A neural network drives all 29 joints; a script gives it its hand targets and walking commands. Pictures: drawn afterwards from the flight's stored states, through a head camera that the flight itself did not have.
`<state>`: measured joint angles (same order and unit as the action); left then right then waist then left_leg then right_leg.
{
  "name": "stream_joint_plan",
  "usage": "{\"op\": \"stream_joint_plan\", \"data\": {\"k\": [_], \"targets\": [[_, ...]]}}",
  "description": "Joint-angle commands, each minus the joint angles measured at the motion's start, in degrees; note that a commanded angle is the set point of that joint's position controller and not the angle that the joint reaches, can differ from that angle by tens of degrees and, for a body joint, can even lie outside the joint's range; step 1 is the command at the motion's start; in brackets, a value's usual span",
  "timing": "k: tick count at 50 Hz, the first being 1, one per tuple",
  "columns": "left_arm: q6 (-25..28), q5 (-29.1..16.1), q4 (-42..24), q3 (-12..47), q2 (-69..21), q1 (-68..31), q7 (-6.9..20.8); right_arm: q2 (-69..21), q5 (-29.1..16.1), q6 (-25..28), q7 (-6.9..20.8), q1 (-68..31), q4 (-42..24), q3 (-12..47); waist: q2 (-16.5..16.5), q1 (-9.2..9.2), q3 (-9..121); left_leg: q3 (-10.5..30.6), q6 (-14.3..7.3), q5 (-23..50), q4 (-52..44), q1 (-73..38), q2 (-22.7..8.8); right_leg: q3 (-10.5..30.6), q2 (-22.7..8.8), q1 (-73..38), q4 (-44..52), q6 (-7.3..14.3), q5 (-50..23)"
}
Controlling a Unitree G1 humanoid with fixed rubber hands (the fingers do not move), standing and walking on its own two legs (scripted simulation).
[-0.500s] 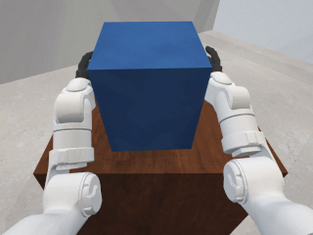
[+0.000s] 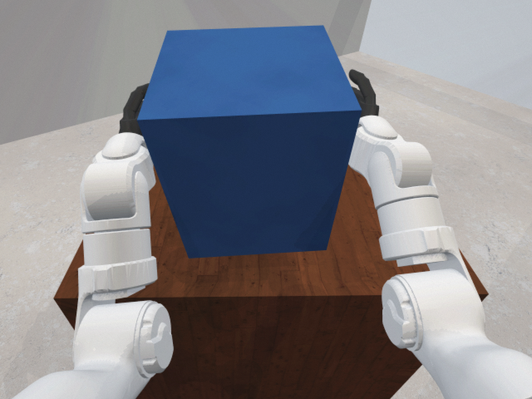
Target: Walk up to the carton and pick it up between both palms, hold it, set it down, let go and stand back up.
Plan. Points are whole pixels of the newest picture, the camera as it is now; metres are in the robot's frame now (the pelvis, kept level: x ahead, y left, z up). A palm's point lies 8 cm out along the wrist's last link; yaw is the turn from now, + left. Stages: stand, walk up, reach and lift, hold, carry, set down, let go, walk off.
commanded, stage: hold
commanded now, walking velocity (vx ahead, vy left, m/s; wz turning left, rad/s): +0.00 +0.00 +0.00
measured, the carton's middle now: (252, 148) +0.39 +0.03 +0.23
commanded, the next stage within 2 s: none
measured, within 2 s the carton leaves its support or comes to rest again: neither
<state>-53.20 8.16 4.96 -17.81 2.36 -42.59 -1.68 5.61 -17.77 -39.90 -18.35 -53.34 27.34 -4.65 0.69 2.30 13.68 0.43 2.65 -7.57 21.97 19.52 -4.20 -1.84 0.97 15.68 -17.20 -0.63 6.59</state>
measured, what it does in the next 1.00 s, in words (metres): stands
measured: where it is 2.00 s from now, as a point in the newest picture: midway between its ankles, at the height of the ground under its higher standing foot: outside the picture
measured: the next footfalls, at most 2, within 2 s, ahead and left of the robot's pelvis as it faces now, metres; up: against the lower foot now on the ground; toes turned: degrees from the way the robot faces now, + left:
none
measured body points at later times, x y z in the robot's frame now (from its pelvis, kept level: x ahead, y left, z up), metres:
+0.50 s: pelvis +0.00 +0.00 +0.00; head -0.06 +0.02 +0.45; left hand +0.37 +0.17 +0.24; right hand +0.40 -0.13 +0.26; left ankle +0.03 +0.14 -0.75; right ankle +0.02 -0.12 -0.75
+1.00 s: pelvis +0.00 +0.00 +0.00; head -0.06 +0.02 +0.45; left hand +0.37 +0.17 +0.24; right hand +0.40 -0.13 +0.26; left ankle +0.03 +0.14 -0.75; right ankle +0.02 -0.12 -0.75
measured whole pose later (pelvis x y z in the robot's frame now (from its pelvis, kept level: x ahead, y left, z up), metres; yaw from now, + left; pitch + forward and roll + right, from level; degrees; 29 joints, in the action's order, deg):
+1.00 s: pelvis +0.00 +0.00 +0.00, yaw +0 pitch +4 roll -1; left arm -51.6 8.2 8.0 -18.2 1.3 -42.4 -2.7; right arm 5.6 -17.8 -39.0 -17.7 -53.3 30.9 -5.6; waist 0.7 2.4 13.7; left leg 0.5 2.6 -7.3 22.0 19.1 -4.2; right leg -1.8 1.0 15.5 -17.8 -0.5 6.7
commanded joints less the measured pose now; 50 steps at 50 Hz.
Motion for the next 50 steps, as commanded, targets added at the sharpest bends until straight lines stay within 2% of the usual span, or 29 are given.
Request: {"op": "stream_joint_plan", "data": {"k": [1,6,7,8,13,14,15,18,21,24,25,28,29,33,35,38,39,40,45,50], "targets": [[5.50,-9.26,-11.52,29.86,-31.08,-50.44,9.68,-33.00,-11.19,0.44,7.46,-40.91,-12.33,18.23,-8.13,9.41,23.95,0.81,1.45,4.71,-2.04,-16.58,7.60,1.06,2.39,-22.94,-1.96,-3.88,-13.61],[6.13,-9.98,-9.66,29.98,-31.40,-51.75,9.55,-33.88,-10.91,1.07,7.60,-43.24,-13.23,18.06,-6.90,9.12,24.12,0.63,1.04,3.76,-2.02,-16.08,7.77,1.08,2.22,-22.75,-1.78,-4.02,-13.36],[6.36,-9.80,-9.25,29.67,-31.22,-52.63,9.55,-33.94,-10.82,1.13,7.69,-43.74,-12.73,17.93,-6.70,8.68,23.62,0.49,0.83,2.59,-2.47,-15.66,7.75,0.99,2.23,-21.89,-1.32,-4.17,-11.07],[6.53,-10.02,-9.11,29.67,-31.17,-53.51,9.49,-33.89,-10.59,1.13,7.85,-43.45,-11.66,17.51,-7.07,9.13,23.56,0.70,0.89,2.00,-2.42,-15.62,7.65,1.07,2.14,-21.37,-1.31,-3.95,-10.12],[7.22,-10.14,-7.52,29.45,-31.87,-54.40,8.98,-34.64,-10.04,1.71,8.34,-45.53,-11.50,17.28,-6.68,8.50,23.67,0.60,0.63,1.41,-2.49,-15.94,7.49,0.87,2.13,-19.85,-0.82,-3.87,-7.94],[7.53,-10.45,-8.14,29.82,-31.88,-55.75,8.76,-34.84,-10.05,1.89,8.48,-45.90,-11.31,17.28,-7.40,8.35,24.61,0.55,0.71,1.23,-2.46,-16.08,7.53,0.88,2.05,-19.74,-0.78,-3.72,-7.33],[7.78,-10.41,-8.09,29.62,-31.91,-55.95,8.58,-34.97,-9.83,1.95,8.56,-45.71,-11.04,17.31,-6.61,8.42,24.46,0.71,0.57,0.94,-2.51,-16.03,7.48,0.86,2.13,-19.44,-0.85,-3.82,-7.11],[8.19,-11.14,-9.48,30.41,-32.19,-56.98,8.31,-35.69,-9.84,2.08,8.66,-45.23,-10.59,17.65,-7.10,8.52,25.70,0.77,0.62,1.69,-2.14,-16.19,7.59,0.97,2.00,-19.43,-1.25,-3.88,-8.52],[8.41,-11.05,-8.26,29.86,-31.81,-57.03,8.01,-35.93,-10.00,2.02,8.60,-45.37,-10.24,18.07,-5.88,8.09,25.06,0.80,0.16,1.40,-2.37,-15.99,7.77,0.74,2.02,-19.61,-1.11,-4.33,-8.71],[8.15,-10.59,-8.01,30.13,-31.84,-56.22,8.10,-35.75,-9.95,2.07,8.48,-45.14,-10.54,17.84,-6.67,8.20,24.66,0.63,0.38,1.58,-2.32,-15.95,7.78,1.01,1.91,-19.72,-1.08,-4.22,-8.69],[8.15,-10.64,-8.17,29.97,-31.62,-55.82,8.05,-35.66,-10.35,2.22,8.42,-45.96,-11.56,18.34,-5.90,7.90,25.08,0.61,0.12,2.30,-2.05,-16.09,7.77,1.02,2.03,-20.15,-1.06,-4.27,-9.47],[8.21,-11.37,-9.42,30.96,-31.93,-55.75,7.95,-36.11,-10.54,2.13,8.11,-45.42,-12.77,18.79,-5.82,8.19,26.35,0.81,0.23,3.20,-1.88,-16.07,7.89,0.93,2.04,-21.26,-1.61,-4.45,-11.76],[8.08,-11.23,-9.00,30.97,-32.11,-55.71,8.03,-35.78,-10.55,2.10,8.07,-45.35,-12.84,18.68,-6.65,8.24,25.85,0.66,0.28,2.66,-1.79,-16.32,8.03,1.01,1.89,-20.64,-1.40,-4.44,-11.18],[7.77,-10.43,-7.64,29.98,-31.91,-54.71,8.09,-35.57,-10.32,1.74,8.05,-44.90,-12.05,18.51,-5.78,8.10,24.12,0.73,-0.05,1.97,-2.17,-16.25,7.94,0.98,1.83,-19.95,-1.03,-4.55,-10.04],[7.60,-10.70,-8.78,30.51,-31.87,-54.90,8.11,-35.47,-11.06,1.69,7.91,-44.48,-12.54,18.92,-6.27,8.28,25.06,0.87,0.12,2.82,-1.91,-16.30,7.99,1.09,1.91,-20.98,-1.54,-4.47,-12.27],[7.60,-11.26,-9.04,30.90,-31.89,-55.45,8.07,-35.13,-10.78,1.64,7.81,-44.94,-12.67,18.30,-6.67,8.66,25.04,0.82,0.32,2.38,-1.98,-15.96,7.93,1.07,1.97,-20.82,-1.42,-4.38,-11.37],[7.65,-11.61,-9.11,30.73,-31.74,-54.11,8.14,-35.51,-10.98,1.65,7.72,-44.92,-13.94,18.99,-5.45,8.27,25.57,0.63,0.16,3.19,-1.75,-15.95,8.11,1.17,1.93,-21.70,-1.48,-4.59,-12.77],[7.71,-11.70,-9.55,31.20,-32.28,-55.40,8.09,-35.44,-11.11,1.56,7.82,-44.49,-13.01,18.55,-6.73,8.55,25.82,0.89,0.59,2.98,-1.77,-16.31,7.93,1.07,2.04,-21.02,-1.62,-4.42,-12.01],[7.63,-11.32,-10.65,31.11,-32.00,-54.56,7.89,-35.64,-11.58,1.51,7.73,-44.13,-14.06,19.40,-6.20,8.29,25.89,0.94,0.39,4.30,-1.55,-16.50,7.97,1.18,2.15,-21.95,-1.76,-4.46,-13.16],[7.51,-11.46,-9.22,30.71,-31.82,-55.85,7.75,-35.21,-11.19,1.49,7.95,-44.91,-12.52,18.55,-6.45,8.15,24.80,0.89,0.35,2.41,-1.92,-16.23,7.71,1.11,2.13,-20.25,-1.23,-4.33,-9.89]]}}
